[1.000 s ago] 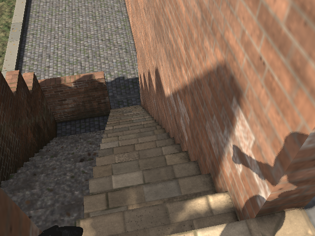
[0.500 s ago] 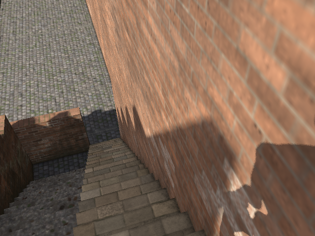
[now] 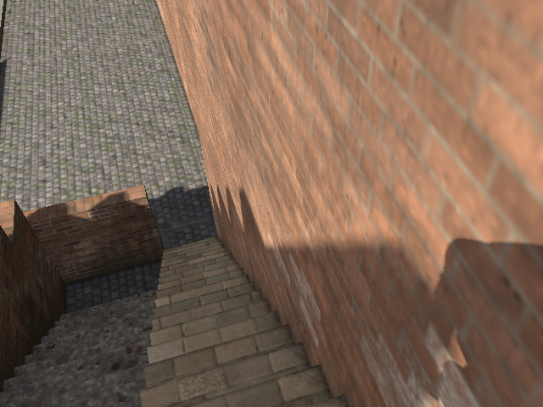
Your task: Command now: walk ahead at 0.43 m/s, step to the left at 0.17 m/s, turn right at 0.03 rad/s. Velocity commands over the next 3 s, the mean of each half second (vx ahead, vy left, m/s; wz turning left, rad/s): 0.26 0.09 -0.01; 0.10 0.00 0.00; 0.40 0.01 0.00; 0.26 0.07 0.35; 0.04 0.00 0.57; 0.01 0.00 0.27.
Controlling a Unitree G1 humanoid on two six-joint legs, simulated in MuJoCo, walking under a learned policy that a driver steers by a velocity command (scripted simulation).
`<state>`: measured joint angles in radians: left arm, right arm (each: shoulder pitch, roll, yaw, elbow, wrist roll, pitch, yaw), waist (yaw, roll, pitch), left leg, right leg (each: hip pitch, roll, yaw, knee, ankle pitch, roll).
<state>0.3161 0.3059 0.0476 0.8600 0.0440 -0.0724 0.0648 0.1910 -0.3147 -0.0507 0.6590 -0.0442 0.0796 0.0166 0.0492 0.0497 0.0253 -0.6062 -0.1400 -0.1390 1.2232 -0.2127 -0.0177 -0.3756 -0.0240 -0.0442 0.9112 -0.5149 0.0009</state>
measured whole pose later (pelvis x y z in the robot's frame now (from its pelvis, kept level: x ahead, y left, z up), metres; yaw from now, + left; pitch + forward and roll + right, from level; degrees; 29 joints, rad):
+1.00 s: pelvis +0.32 +0.15 -0.40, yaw +0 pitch -4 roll -1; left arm 0.44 0.16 -0.05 1.05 -0.03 -0.04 0.08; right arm 0.16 -0.23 0.02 0.92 -0.06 0.08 0.00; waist 0.00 0.04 0.00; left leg -0.49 0.00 -0.10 1.06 -0.10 -0.08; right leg -0.26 -0.09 -0.09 0.63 -0.33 -0.06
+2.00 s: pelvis +0.65 +0.22 -0.72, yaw +12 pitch -2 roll -5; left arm 0.45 0.16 0.02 0.94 -0.03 -0.05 0.09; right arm -0.06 -0.26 -0.05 0.67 -0.01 0.07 0.06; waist 0.12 0.07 0.06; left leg -0.49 0.08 -0.12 0.56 0.54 -0.01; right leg -0.32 -0.23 -0.15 1.23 -0.82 0.14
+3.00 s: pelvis +0.78 +0.24 -0.82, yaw +36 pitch -1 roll +0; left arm 0.40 0.19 -0.03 0.88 -0.05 -0.01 0.00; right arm 0.15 -0.21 0.01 0.79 -0.01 0.08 0.03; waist 0.05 0.03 -0.02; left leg -0.23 0.00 -0.11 0.50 -0.25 0.00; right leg -0.15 0.04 0.01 0.52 -0.35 -0.04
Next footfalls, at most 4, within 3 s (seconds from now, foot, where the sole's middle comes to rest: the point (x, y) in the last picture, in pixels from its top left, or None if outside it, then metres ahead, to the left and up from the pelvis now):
0.22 left None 0.13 0.18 -0.94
0.48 right None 0.30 -0.01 -0.96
0.78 right None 0.38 -0.01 -1.16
1.02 left None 0.34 0.30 -1.16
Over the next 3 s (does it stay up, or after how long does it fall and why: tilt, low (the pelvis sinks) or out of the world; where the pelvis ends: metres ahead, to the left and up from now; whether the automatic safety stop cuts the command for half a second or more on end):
stays up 0.78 0.24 -0.82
